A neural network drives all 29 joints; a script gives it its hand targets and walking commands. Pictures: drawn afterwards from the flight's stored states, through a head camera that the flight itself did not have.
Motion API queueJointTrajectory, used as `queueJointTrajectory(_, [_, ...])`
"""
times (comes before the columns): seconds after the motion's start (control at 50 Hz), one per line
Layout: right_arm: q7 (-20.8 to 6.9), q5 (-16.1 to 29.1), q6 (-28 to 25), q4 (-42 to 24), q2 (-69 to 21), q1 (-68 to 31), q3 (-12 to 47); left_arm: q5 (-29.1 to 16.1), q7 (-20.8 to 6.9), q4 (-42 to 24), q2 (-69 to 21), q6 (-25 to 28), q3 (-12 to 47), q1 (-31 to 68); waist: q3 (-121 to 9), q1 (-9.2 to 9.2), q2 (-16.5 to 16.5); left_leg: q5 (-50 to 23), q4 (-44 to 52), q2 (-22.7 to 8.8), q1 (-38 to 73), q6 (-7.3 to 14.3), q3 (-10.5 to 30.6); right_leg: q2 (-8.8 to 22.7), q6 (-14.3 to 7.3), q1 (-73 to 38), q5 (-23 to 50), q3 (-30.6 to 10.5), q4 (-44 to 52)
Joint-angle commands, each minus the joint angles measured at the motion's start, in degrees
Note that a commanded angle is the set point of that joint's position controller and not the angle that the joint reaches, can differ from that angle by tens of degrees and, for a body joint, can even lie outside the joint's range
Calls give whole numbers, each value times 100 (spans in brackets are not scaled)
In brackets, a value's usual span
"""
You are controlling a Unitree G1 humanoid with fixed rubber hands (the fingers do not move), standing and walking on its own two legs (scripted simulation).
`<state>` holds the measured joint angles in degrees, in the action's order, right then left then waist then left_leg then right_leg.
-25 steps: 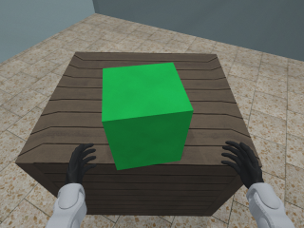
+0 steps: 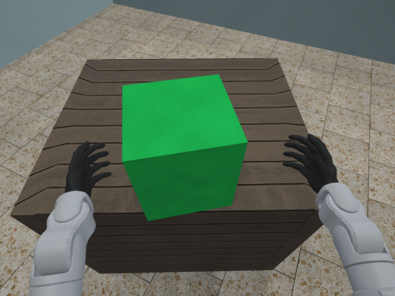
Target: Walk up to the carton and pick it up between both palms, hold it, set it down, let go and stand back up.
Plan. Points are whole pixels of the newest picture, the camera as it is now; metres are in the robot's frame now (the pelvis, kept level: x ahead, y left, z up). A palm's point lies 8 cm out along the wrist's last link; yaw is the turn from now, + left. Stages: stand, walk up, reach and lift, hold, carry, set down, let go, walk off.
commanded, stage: reach and lift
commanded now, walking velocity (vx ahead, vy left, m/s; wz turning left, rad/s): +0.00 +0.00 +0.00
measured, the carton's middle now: (181, 150) +0.41 +0.06 +0.03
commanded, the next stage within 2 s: none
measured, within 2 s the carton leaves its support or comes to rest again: neither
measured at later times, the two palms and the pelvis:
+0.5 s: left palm (73, 151) +0.33 +0.24 +0.14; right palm (306, 128) +0.39 -0.19 +0.13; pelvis -0.01 +0.00 +0.00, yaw +1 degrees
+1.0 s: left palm (76, 122) +0.37 +0.24 +0.16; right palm (296, 103) +0.44 -0.17 +0.15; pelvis -0.01 +0.00 +0.00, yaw +1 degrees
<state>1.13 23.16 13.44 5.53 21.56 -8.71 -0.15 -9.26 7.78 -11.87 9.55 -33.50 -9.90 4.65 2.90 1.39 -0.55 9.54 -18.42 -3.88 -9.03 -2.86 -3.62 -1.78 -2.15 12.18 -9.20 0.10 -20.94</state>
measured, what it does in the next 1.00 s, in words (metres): stands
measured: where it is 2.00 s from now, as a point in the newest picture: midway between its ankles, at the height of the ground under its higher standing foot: outside the picture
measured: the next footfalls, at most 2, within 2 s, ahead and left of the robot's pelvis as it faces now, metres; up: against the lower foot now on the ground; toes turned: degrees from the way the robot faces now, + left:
none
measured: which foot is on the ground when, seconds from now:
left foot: down 0.00-1.00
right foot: down 0.00-1.00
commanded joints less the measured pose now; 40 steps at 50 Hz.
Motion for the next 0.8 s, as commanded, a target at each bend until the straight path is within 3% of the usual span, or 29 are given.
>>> queueJointTrajectory(0.0, [9, 103, -78, -1222, 1320, -2180, -378, -6, -36, -1459, 672, -111, -333, 1589, -2541, 89, -211, -1524, -14, 442, 532, 161, 98, -150, 180, -1103, 1990, -279, 203])
queueJointTrajectory(0.02, [32, 42, -66, -1324, 1368, -2532, -438, -24, -36, -1508, 746, -178, -369, 2139, -2729, 37, -192, -1476, -21, 478, 438, 130, 78, -173, 184, -1211, 2018, -229, 136])
queueJointTrajectory(0.04, [27, 182, 13, -1071, 1231, -2322, -308, -7, -27, -1481, 675, -219, -410, 1844, -2652, 62, -175, -1547, -32, 461, 441, 138, 62, -164, 140, -1202, 2000, -213, 160])
queueJointTrajectory(0.12, [-7, 108, 234, -731, 1432, -3178, -458, 108, -22, -1103, 746, -506, -521, 2649, -2543, 65, -239, -1081, 40, 430, 409, 209, 138, -154, 167, -891, 1383, -229, 235])
queueJointTrajectory(0.14, [-25, 139, 234, -654, 1491, -3389, -405, 139, 7, -1021, 726, -558, -558, 2606, -2555, 191, -201, -1129, 73, 421, 286, 159, 137, -147, 182, -1022, 1336, -257, 201])
queueJointTrajectory(0.2, [-51, 225, 236, -578, 1484, -3530, -383, 76, 88, -1274, 793, -616, -462, 3021, -2983, 34, -59, -1298, -40, 442, 407, 150, 134, -169, 190, -929, 1625, -189, 108])
queueJointTrajectory(0.24, [-16, 234, 265, -635, 1491, -3824, -380, 95, 82, -1245, 934, -665, -489, 3199, -3297, 152, -53, -1494, -140, 488, 416, 189, 117, -155, 236, -1105, 2017, -227, 30])
queueJointTrajectory(0.26, [-5, 226, 284, -520, 1625, -3937, -467, 100, 84, -1259, 985, -677, -541, 3313, -3527, 76, -34, -1498, -176, 473, 332, 149, 103, -122, 270, -1233, 2165, -253, 6])
queueJointTrajectory(0.32, [72, 310, 456, -220, 1558, -4248, -197, 32, -7, -765, 1051, -817, -562, 3440, -3232, 161, -205, -1320, -114, 504, 76, 220, 60, -55, 378, -1332, 2362, -315, -7])
queueJointTrajectory(0.38, [71, 295, 520, -186, 1697, -4555, -317, -17, -38, -931, 1244, -851, -601, 3954, -3504, 16, -161, -1347, -152, 465, 129, 182, 98, -28, 331, -1328, 2340, -293, -29])
queueJointTrajectory(0.42, [58, 162, 479, -51, 1770, -4756, -403, -26, 18, -831, 1210, -828, -456, 4168, -3869, -10, -112, -1475, -199, 487, 158, 150, 131, -108, 327, -1211, 2318, -251, -93])
queueJointTrajectory(0.44, [54, 181, 452, -269, 1846, -5004, -448, -120, 24, -990, 1257, -819, -485, 4172, -3972, 81, -91, -1516, -284, 478, 227, 115, 129, -85, 322, -1155, 2288, -275, -74])
queueJointTrajectory(0.46, [61, 197, 509, -65, 1796, -5045, -362, -98, 20, -720, 1260, -854, -462, 4250, -3879, 57, -177, -1453, -298, 473, 127, 176, 135, -39, 352, -1201, 2295, -323, -60])
queueJointTrajectory(0.5, [36, 251, 577, 210, 1869, -5288, -353, -164, 17, -582, 1284, -937, -318, 4614, -4003, 17, 11, -1287, -257, 423, 76, 172, 139, -104, 298, -1106, 2052, -225, -41])
queueJointTrajectory(0.56, [-96, 340, 646, 734, 2037, -5600, -335, -231, 134, -105, 1218, -1015, -177, 4935, -3865, 74, 69, -1056, -204, 360, 110, 115, 181, -152, 220, -593, 1290, -145, 45])
queueJointTrajectory(0.6, [-148, 390, 662, 666, 2038, -5619, -246, -152, 171, -159, 1293, -1067, -288, 4816, -4138, 194, 90, -1453, -332, 381, 263, 154, 177, -134, 225, -679, 1770, -100, -39])
queueJointTrajectory(0.62, [-139, 436, 659, 661, 2059, -5917, -229, -248, 176, -362, 1392, -1043, -282, 5249, -4291, 81, 61, -1453, -366, 419, 260, 132, 189, -140, 264, -741, 1847, -81, -36])
queueJointTrajectory(0.64, [-133, 437, 636, 668, 2072, -5938, -199, -217, 178, -263, 1415, -1040, -357, 5083, -4297, 180, -22, -1722, -377, 410, 295, 142, 209, -178, 287, -891, 2099, -100, -85])
queueJointTrajectory(0.68, [-101, 419, 608, 586, 2043, -6145, -130, -283, 100, -95, 1488, -997, -323, 5297, -4241, 193, -214, -1354, -325, 420, -88, 165, 173, -100, 360, -1056, 2062, -153, -78])
queueJointTrajectory(0.7, [-113, 353, 661, 859, 1953, -6303, -131, -279, 102, 87, 1548, -956, -411, 5462, -4091, 177, -312, -1077, -301, 413, -250, 189, 214, -51, 363, -1095, 1847, -227, -76])
queueJointTrajectory(0.72, [-138, 343, 653, 876, 1954, -6438, -105, -234, 129, 160, 1587, -962, -355, 5549, -4287, 285, -274, -1076, -223, 438, -304, 229, 154, -32, 373, -1244, 1810, -258, -65])
queueJointTrajectory(0.76, [-209, 434, 754, 1486, 1919, -6405, -38, -215, 113, 757, 1554, -983, -296, 5642, -3872, 221, -238, -687, -147, 401, -513, 237, 184, -15, 322, -1007, 1302, -283, 27])
queueJointTrajectory(0.78, [-224, 425, 758, 1401, 1933, -6429, -42, -197, 127, 629, 1567, -933, -308, 5672, -4032, 406, -302, -765, -113, 426, -489, 254, 152, 24, 330, -1108, 1344, -412, 33])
